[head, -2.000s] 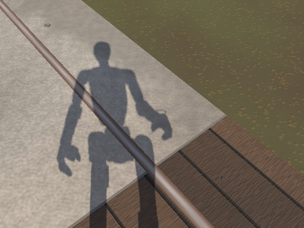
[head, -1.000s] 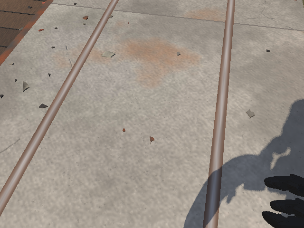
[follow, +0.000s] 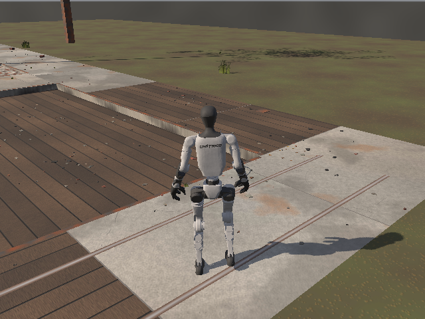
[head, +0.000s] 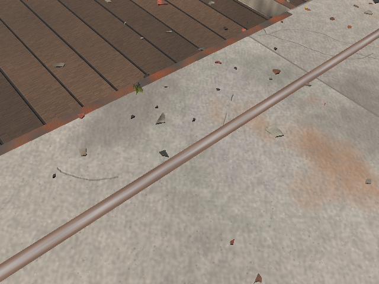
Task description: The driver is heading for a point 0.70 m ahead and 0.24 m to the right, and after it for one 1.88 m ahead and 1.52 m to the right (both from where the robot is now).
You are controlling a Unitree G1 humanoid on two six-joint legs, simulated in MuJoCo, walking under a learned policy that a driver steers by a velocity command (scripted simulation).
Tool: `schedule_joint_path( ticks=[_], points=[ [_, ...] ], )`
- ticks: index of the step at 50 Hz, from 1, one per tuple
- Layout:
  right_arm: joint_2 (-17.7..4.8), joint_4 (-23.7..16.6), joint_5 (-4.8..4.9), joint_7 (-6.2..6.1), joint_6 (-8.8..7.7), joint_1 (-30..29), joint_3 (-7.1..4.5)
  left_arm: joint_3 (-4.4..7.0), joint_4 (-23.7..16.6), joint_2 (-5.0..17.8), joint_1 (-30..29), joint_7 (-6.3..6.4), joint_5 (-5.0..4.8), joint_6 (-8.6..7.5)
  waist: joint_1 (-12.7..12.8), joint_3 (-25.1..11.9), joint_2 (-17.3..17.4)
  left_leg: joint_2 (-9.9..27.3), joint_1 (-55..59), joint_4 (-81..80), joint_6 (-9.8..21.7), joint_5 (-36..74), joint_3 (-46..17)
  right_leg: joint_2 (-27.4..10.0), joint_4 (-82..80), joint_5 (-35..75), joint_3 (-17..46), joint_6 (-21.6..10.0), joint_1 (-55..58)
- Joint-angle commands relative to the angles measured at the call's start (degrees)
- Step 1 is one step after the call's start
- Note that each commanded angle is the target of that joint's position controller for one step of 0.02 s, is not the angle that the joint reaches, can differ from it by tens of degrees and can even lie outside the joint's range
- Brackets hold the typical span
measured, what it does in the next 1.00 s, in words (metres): walks ahead, turning right: right foot, then left foot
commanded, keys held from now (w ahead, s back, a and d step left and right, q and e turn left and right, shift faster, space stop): e+shift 0.06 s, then w+e+shift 0.52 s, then w+q+shift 0.42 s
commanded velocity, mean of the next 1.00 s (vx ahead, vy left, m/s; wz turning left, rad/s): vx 0.71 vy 0.00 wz -0.39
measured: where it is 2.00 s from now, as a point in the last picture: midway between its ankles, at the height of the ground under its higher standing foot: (354, 121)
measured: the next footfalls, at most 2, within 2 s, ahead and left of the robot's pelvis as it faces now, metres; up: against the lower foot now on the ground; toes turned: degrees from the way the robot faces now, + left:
right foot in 0.42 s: +0.09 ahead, -0.20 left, +0.00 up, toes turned -27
left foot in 0.86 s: +0.56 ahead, -0.34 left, +0.00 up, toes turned -28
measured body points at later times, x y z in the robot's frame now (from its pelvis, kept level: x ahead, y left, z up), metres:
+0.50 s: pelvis +0.10 -0.13 -0.02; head +0.11 -0.16 +0.43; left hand +0.36 +0.07 -0.09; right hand +0.06 -0.43 -0.14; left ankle +0.05 +0.08 -0.65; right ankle +0.06 -0.19 -0.74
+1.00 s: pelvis +0.48 -0.33 -0.01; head +0.49 -0.35 +0.43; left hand +0.71 -0.17 -0.12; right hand +0.37 -0.61 -0.14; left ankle +0.53 -0.32 -0.74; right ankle +0.31 -0.38 -0.62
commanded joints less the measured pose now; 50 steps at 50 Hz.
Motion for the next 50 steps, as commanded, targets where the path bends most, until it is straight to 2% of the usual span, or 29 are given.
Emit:
schedule_joint_path(
  ticks=[1,3,5,7,14,15,16,18,19,20,21,22,23,24,26,28,30,33,36,38,40,42,43,44,45,46,47,48,50],
  points=[
    [-8.35,-4.5,0.78,-1.72,-1.47,-4.43,-2.68,2.71,-3.69,6.8,-0.27,0.94,-0.7,0.44,-0.8,-0.25,10.14,16.37,4.43,-11.42,10.63,22.26,-9.26,-0.64,17.46,-0.29,1.84,2.55,-9.48],
    [-7.59,-4.46,1.01,-2.43,-1.0,-4.34,-2.66,2.17,-5.12,5.18,-2.11,0.82,-0.64,0.86,-1.55,-0.85,9.47,16.03,8.19,-10.99,10.28,21.77,-6.2,-2.51,14.52,3.22,0.06,3.92,-11.99],
    [-9.8,-3.38,1.82,-2.74,-1.17,0.99,-3.77,1.33,-7.47,4.22,-5.49,-0.4,-0.6,0.72,-5.13,-3.53,10.56,18.04,14.12,-15.71,9.68,-1.72,-8.76,-5.07,8.35,6.55,-1.97,3.82,-14.29],
    [-11.87,-2.74,2.16,-2.55,-2.1,2.79,-4.66,1.13,-9.3,4.27,-7.73,-1.59,-0.68,0.11,-6.33,-2.59,10.94,20.38,15.54,-19.31,9.18,-13.77,-11.23,-6.09,4.3,5.82,-2.77,2.22,-15.31],
    [-14.78,-1.17,2.69,-0.1,-5.47,2.86,-6.86,0.51,-11.02,2.8,-9.47,-3.82,-1.09,-1.66,-4.87,2.54,8.55,22.0,14.32,-22.99,7.05,-12.93,-1.84,-8.65,-5.67,4.56,-4.87,-4.2,-11.75],
    [-13.19,-0.63,-1.54,0.97,-5.11,5.11,-5.8,0.67,-11.35,4.06,-10.69,-6.22,4.51,0.3,-5.72,0.64,9.32,20.13,13.58,-22.0,4.71,-16.61,3.31,-5.93,-9.6,4.13,-9.14,-4.98,-6.94],
    [-13.36,-0.24,-1.54,1.37,-4.8,4.98,-5.88,0.82,-11.78,4.13,-12.16,-7.29,4.28,0.8,-6.11,1.44,11.61,19.07,10.73,-21.46,3.54,-17.08,5.75,-5.14,-11.3,4.09,-11.18,-5.82,-3.11],
    [-14.71,-0.06,-0.96,1.59,-3.98,4.51,-5.92,0.68,-11.62,4.24,-11.43,-7.93,3.24,0.78,-4.66,2.55,11.57,19.47,6.79,-18.59,2.58,-16.5,8.43,-3.45,-13.43,3.52,-13.7,-7.77,3.53],
    [-15.39,-0.25,-0.46,1.71,-3.62,2.79,-5.98,0.75,-10.04,4.2,-7.03,-7.55,3.01,0.49,-1.41,2.01,9.68,18.72,3.3,-12.98,2.07,-11.32,11.03,-1.44,-15.63,4.48,-15.27,-8.85,10.51],
    [-15.14,-0.41,-0.15,1.85,-3.41,1.89,-5.74,1.64,-6.43,5.64,2.44,-6.43,2.99,0.03,3.85,-1.55,5.0,16.17,-1.15,1.01,1.39,2.88,14.99,2.18,-16.97,2.95,-15.77,-10.2,21.95],
    [-13.13,-1.91,-0.59,1.99,-3.33,-1.23,-4.92,3.46,-0.86,10.17,19.14,-4.76,2.84,-0.49,12.45,-6.74,-6.81,12.07,-12.78,27.85,-0.3,11.17,18.0,0.36,-21.6,-5.85,-6.51,-13.02,37.41],
    [-4.77,-8.08,-1.16,2.62,-4.11,-7.32,-2.52,4.03,-2.0,17.58,18.63,-3.69,2.0,-0.88,10.45,-2.75,-22.99,1.83,-38.94,44.88,-3.59,-18.53,10.74,-13.54,-36.75,-23.09,27.8,-18.1,41.04],
    [-8.47,-10.99,-2.61,2.79,-4.87,-13.27,-2.77,3.58,-5.49,17.25,13.39,-3.21,1.71,-1.23,10.79,-1.25,-12.02,1.66,-47.64,50.33,-3.96,-14.57,-2.03,-17.76,-44.7,-21.91,40.96,-20.45,39.17],
    [-10.11,-10.69,-2.18,3.12,-5.58,-11.88,-2.91,3.01,-5.28,15.33,11.21,-2.66,2.18,-1.29,7.78,0.11,-6.56,4.47,-48.18,49.76,-3.54,-8.44,-3.34,-18.63,-42.33,-15.97,36.4,-20.53,38.26],
    [-12.27,-6.4,-2.41,3.2,-6.12,-3.28,-2.99,2.15,-5.77,12.63,7.44,-2.18,2.18,-2.04,1.58,0.93,-0.82,7.78,-38.18,41.48,-3.81,-1.22,-3.02,-13.4,-41.53,-8.17,25.52,-18.61,29.2],
    [-12.31,-4.97,-2.48,3.37,-4.53,-1.27,-2.73,1.07,-6.08,10.25,4.91,-2.16,1.77,-3.57,-0.82,2.29,-2.65,7.62,-32.2,37.94,-5.17,3.08,-2.26,-9.1,-44.54,-3.68,21.17,-18.57,22.01],
    [-11.23,-5.46,-1.83,3.52,-3.22,-4.05,-2.16,0.74,-4.41,9.23,6.24,-2.43,1.54,-4.89,-1.35,4.83,-0.88,6.93,-32.55,32.1,-5.83,6.98,-0.41,-6.99,-47.09,3.42,16.88,-18.94,20.35],
    [-8.29,-5.96,-0.63,4.31,-3.64,-9.72,-0.76,0.22,-1.38,7.74,10.03,-2.59,1.19,-6.57,0.72,6.14,-0.17,5.23,-30.27,18.65,-4.26,15.87,3.03,-4.78,-48.06,21.74,9.23,-16.52,23.25],
    [-6.84,-7.23,0.42,4.83,-3.97,-15.8,0.16,-0.22,1.62,7.77,13.38,-2.33,0.87,-7.78,2.9,6.84,-1.13,3.93,-25.76,7.99,-0.02,21.85,6.01,-7.15,-52.26,34.56,5.13,-14.02,27.98],
    [-7.31,-6.6,0.85,4.72,-4.1,-15.12,0.12,-0.39,3.07,8.57,12.55,-1.99,1.35,-8.23,1.31,6.12,-1.49,1.74,-20.53,3.66,3.29,22.26,7.09,-8.75,-52.18,48.47,0.62,-12.1,31.96],
    [-9.56,-4.43,1.34,3.98,-3.84,-9.26,-0.64,0.09,4.08,10.8,12.41,-1.06,2.86,-7.88,-2.2,0.52,-3.77,-3.81,-13.06,5.24,5.41,15.71,8.54,-10.55,-43.68,77.33,-2.8,-9.97,38.14],
    [-12.98,1.4,1.85,3.04,-3.42,9.7,-2.29,0.82,3.69,12.51,8.96,0.13,5.2,-6.23,-11.26,-8.52,-5.68,-7.9,2.12,7.9,7.24,8.29,8.41,-11.8,-21.06,92.77,-5.31,-8.65,38.95],
    [-14.7,5.09,1.5,2.29,-3.28,22.05,-3.35,0.95,3.04,13.07,5.44,0.37,5.2,-5.59,-17.96,-11.88,-2.83,-6.38,15.38,4.57,8.61,5.42,6.03,-9.69,-1.46,87.25,-7.7,-8.06,30.67],
    [-19.48,6.54,0.84,1.4,-2.84,26.82,-5.19,-0.7,0.76,6.82,4.91,-0.37,4.34,-6.24,-16.55,-13.55,8.68,3.81,28.4,4.72,13.8,-12.65,-12.9,-1.84,25.13,48.22,-7.08,-6.46,10.38],
    [-20.34,6.28,0.75,1.84,-2.55,20.03,-5.34,-2.01,-1.21,2.45,10.16,-2.25,2.97,-7.79,-6.8,-15.39,23.34,14.68,34.93,-10.83,22.81,-21.49,-51.05,8.43,37.39,0.68,-0.48,-4.18,-11.13],
    [-16.96,4.4,1.1,2.33,-2.92,13.28,-5.21,-2.49,-2.3,5.58,4.39,-1.87,3.69,-8.69,-7.58,-9.49,11.84,14.32,29.64,-15.74,21.97,-21.6,-52.69,4.0,36.95,6.14,4.84,-6.02,-15.57],
    [-14.46,4.97,1.49,2.38,-3.27,12.79,-4.75,-2.61,-3.09,6.97,0.68,-2.05,3.72,-9.38,-6.38,-5.72,3.86,13.62,22.1,-16.4,20.39,-18.71,-45.64,0.62,32.66,9.59,5.64,-6.36,-13.96],
    [-12.32,5.86,1.31,2.24,-3.57,12.58,-4.29,-3.09,-3.63,6.51,-1.47,-2.06,4.17,-9.47,-4.59,-1.95,-1.06,11.21,13.95,-17.63,18.25,-13.36,-40.09,-1.62,26.56,10.33,4.59,-6.46,-10.91],
    [-10.74,7.41,1.32,1.63,-4.56,11.75,-3.19,-3.94,-5.28,4.9,-2.58,-2.19,5.81,-7.52,-0.23,2.98,0.04,6.27,2.22,-18.7,16.8,-5.37,-31.48,-3.92,19.92,8.26,3.9,-4.27,-7.29]
  ],
)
